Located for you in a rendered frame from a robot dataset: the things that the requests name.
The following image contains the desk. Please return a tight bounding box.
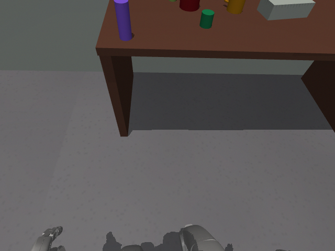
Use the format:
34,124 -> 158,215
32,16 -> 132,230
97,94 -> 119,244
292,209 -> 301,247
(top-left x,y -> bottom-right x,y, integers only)
95,0 -> 335,136

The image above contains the left robot hand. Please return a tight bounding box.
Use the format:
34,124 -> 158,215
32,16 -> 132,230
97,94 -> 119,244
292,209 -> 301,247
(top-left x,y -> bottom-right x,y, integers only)
30,226 -> 66,251

